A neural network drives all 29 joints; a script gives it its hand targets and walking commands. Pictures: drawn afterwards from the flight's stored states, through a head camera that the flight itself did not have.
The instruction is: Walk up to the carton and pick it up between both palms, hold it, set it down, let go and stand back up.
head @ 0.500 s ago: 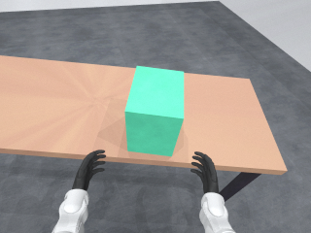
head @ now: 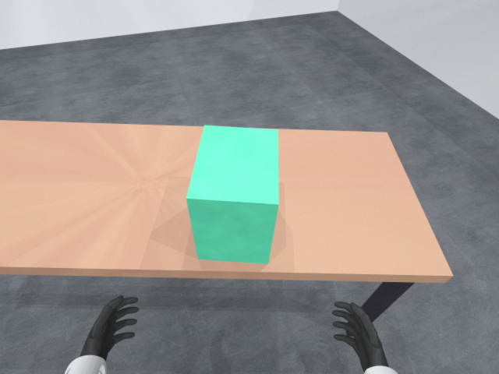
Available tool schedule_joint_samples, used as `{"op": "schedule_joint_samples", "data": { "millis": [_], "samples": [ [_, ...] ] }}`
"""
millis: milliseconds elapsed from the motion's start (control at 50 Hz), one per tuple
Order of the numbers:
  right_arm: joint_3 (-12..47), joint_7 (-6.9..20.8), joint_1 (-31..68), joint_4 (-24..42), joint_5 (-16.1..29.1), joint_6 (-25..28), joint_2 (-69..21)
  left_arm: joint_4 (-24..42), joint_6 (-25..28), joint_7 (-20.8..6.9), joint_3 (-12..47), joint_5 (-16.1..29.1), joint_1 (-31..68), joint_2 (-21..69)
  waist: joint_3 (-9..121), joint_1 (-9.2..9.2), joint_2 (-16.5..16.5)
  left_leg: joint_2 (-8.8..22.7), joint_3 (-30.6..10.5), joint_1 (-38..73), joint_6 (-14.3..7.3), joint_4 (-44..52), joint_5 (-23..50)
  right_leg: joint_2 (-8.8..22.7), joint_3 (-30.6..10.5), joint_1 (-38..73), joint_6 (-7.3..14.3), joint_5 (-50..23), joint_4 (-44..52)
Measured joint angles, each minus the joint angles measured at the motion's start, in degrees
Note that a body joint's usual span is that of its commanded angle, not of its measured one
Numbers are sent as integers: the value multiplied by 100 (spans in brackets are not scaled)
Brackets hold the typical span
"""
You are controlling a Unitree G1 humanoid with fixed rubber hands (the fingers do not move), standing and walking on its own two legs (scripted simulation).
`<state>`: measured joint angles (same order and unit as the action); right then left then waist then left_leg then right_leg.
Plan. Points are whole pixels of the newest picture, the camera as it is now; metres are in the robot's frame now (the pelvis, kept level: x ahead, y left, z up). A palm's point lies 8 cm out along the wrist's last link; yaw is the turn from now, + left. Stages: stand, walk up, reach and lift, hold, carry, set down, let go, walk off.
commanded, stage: set down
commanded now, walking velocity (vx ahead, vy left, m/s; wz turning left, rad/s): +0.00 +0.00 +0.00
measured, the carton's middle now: (236, 196) +0.50 +0.03 -0.06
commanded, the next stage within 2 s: let go in 0.52 s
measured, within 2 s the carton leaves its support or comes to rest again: neither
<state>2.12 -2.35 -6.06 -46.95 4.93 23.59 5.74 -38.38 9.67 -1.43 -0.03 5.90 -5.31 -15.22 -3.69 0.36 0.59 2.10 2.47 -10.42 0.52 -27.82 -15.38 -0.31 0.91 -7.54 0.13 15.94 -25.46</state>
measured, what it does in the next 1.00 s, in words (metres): stands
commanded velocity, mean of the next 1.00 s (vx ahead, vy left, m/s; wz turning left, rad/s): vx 0.00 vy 0.00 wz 0.00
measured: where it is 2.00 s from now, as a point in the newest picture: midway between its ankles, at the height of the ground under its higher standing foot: outside the picture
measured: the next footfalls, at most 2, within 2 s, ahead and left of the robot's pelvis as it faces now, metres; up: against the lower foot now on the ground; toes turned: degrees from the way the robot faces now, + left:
none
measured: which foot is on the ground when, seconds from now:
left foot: down 0.00-1.00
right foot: down 0.00-1.00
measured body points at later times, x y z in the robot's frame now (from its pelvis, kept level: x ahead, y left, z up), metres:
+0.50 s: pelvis +0.00 -0.01 +0.01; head +0.00 +0.00 +0.45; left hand +0.16 +0.22 -0.09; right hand +0.17 -0.22 -0.09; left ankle +0.00 +0.12 -0.74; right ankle -0.02 -0.12 -0.74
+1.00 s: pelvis +0.00 -0.01 +0.00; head +0.00 +0.00 +0.45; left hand +0.17 +0.21 -0.09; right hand +0.15 -0.24 -0.09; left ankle +0.00 +0.12 -0.74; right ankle -0.02 -0.12 -0.74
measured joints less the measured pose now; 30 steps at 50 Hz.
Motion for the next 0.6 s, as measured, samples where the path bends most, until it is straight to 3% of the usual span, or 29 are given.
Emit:
{"op": "schedule_joint_samples", "data": {
  "millis": [280,600],
  "samples": [
    [-147,57,-237,217,-340,-708,72,415,-865,56,43,-387,-545,435,41,158,105,11,54,542,61,497,183,-22,-47,454,46,-115,348],
    [-264,165,-523,348,-585,-1176,199,765,-1625,87,-97,-584,-756,267,-110,64,44,16,1,682,92,653,289,-33,9,599,70,-186,475]
  ]
}}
